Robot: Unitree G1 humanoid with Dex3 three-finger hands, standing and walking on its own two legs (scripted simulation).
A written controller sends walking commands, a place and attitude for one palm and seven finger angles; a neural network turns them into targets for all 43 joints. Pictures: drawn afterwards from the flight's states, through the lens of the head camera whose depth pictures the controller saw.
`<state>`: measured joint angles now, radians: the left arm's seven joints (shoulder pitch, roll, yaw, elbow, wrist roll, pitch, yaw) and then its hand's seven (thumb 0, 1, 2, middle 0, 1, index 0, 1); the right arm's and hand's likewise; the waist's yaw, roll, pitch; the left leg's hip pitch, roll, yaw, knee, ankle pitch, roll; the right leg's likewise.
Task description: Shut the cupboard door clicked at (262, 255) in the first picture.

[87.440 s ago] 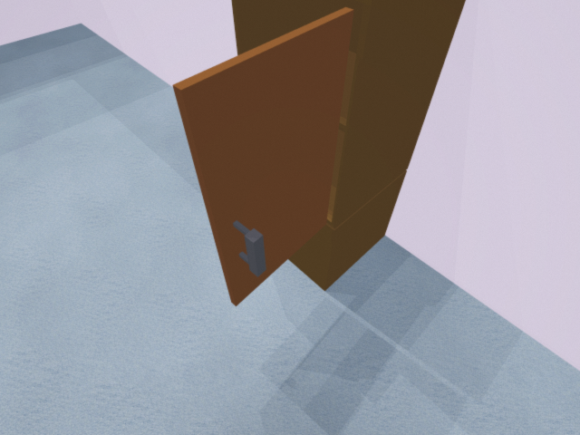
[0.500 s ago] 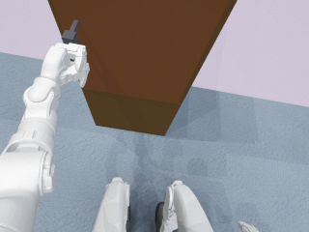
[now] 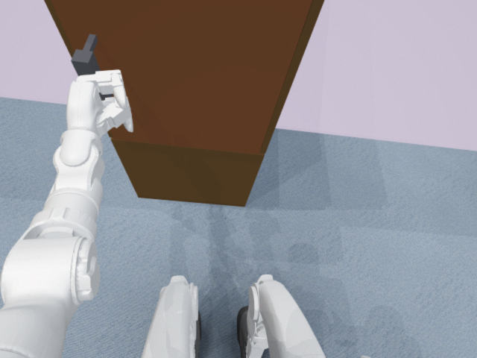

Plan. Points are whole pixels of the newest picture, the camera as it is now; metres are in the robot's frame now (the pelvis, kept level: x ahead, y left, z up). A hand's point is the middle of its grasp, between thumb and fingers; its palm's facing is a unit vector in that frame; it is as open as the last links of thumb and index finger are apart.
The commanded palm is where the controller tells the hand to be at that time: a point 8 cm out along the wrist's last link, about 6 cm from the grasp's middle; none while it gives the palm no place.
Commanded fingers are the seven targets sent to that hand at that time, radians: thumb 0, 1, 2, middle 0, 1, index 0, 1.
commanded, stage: pull the fist back off the door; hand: left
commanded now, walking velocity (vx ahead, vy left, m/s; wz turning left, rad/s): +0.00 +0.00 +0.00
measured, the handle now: (98, 76) +0.58 +0.22 +0.05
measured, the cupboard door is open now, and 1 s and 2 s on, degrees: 0 0 0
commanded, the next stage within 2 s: draw the hand back to the body in 0.42 s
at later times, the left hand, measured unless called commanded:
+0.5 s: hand (131, 145) +0.44 +0.15 +0.05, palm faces +0.02 -1.00 -0.03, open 3.1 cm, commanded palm +0.42 +0.20 +0.06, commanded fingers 0.00 0.90 0.90 -1.30 -1.50 -1.30 -1.50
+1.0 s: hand (78, 137) +0.38 +0.18 +0.15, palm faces +0.01 -1.00 -0.04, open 3.1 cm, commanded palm +0.35 +0.24 +0.17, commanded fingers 0.00 0.90 0.90 -1.19 -1.38 -1.19 -1.38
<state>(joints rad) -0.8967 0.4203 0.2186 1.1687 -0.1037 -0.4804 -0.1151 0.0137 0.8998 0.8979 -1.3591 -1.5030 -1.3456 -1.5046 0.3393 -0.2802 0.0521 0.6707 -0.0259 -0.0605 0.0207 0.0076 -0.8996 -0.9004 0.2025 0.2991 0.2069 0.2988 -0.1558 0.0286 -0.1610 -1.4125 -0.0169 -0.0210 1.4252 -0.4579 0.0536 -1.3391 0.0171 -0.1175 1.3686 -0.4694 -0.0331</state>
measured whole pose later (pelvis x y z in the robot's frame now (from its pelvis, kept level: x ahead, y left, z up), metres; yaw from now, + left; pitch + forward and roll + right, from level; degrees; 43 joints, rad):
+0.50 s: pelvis +0.08 -0.01 +0.04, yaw +0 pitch +24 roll -2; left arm -0.27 0.22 0.14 0.61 -0.17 -0.55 -0.13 0.01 0.90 0.90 -1.30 -1.50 -1.30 -1.50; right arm 0.21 -0.26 0.00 0.58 0.00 0.00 0.01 0.01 -0.90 -0.90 0.20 0.30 0.20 0.30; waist -0.03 0.02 -0.18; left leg -1.16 -0.01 0.01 1.30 -0.56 0.04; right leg -1.11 0.04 -0.07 1.28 -0.57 -0.04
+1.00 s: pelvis +0.09 -0.02 +0.09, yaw +1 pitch +14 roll -2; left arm 0.07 0.28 0.19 0.23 -0.29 -0.36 -0.25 0.01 0.90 0.90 -1.29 -1.50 -1.30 -1.50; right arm 0.26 -0.25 0.03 0.52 0.05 -0.02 -0.05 0.01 -0.90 -0.90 0.20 0.30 0.21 0.30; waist -0.02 0.04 -0.14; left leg -0.80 -0.01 -0.01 1.05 -0.49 0.03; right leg -0.75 0.05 -0.07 1.00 -0.50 -0.05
